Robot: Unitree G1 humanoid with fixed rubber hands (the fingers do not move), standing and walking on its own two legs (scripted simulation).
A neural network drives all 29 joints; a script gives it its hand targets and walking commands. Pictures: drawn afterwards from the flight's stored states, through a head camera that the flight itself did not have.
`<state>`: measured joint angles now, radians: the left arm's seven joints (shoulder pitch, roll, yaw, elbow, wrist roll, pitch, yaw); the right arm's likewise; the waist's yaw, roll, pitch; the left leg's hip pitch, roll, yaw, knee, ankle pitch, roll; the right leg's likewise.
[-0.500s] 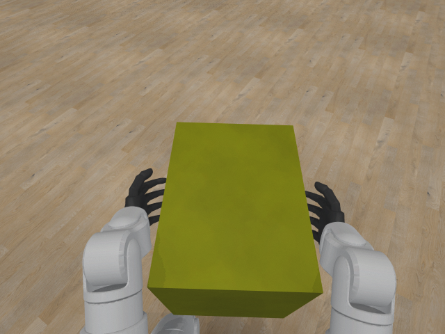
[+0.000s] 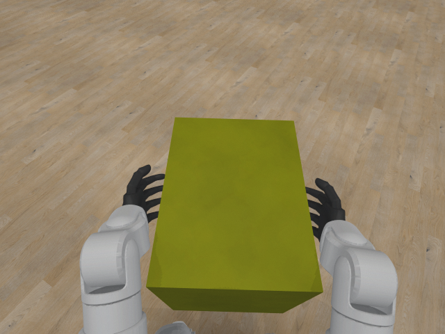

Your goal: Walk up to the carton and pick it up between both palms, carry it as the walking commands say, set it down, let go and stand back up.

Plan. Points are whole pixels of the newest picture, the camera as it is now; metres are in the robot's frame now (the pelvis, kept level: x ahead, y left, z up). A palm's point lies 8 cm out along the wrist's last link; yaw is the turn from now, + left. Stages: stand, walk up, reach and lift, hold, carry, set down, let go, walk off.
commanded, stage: carry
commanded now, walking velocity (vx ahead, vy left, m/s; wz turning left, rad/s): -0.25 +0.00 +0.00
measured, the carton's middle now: (231, 219) +0.31 +0.00 +0.02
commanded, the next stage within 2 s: none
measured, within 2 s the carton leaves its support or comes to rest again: neither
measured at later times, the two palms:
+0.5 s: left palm out of the picture +0.11 +0.17 +0.11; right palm out of the picture +0.10 -0.13 +0.11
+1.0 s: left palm out of the picture +0.03 +0.16 +0.13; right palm out of the picture +0.02 -0.15 +0.12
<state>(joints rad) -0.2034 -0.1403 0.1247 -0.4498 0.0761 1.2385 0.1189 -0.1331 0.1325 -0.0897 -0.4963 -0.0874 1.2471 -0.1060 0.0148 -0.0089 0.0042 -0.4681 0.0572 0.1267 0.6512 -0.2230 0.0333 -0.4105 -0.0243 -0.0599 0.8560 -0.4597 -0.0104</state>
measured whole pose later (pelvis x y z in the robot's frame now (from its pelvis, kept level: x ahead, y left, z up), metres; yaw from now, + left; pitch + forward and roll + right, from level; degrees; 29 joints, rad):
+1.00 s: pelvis -0.22 +0.00 +0.01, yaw +0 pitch -2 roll +0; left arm -0.18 -0.14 0.12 -0.45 0.08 1.28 0.12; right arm -0.12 0.13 -0.08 -0.49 -0.09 1.30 -0.12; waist 0.01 0.01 -0.04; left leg -0.36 0.05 0.13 0.60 -0.22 0.03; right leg -0.32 -0.03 -0.06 0.61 -0.27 0.00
